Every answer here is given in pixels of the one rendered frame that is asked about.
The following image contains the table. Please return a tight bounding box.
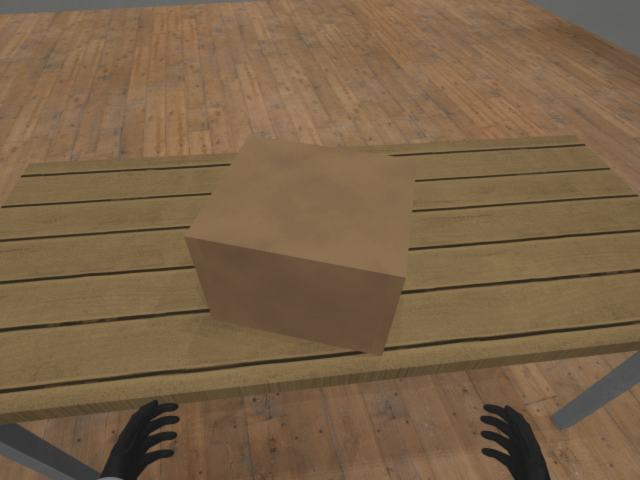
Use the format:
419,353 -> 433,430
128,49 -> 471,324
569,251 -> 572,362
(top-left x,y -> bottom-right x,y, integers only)
0,135 -> 640,480

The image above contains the robot right hand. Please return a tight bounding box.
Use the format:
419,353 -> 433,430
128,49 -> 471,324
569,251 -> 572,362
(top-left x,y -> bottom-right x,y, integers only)
480,404 -> 551,480

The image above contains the robot left hand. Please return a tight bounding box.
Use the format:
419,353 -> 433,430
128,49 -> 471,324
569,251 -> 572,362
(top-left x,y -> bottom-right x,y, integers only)
99,400 -> 180,480

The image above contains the carton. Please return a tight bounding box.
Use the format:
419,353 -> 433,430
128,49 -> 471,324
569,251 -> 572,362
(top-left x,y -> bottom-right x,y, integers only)
184,135 -> 417,356

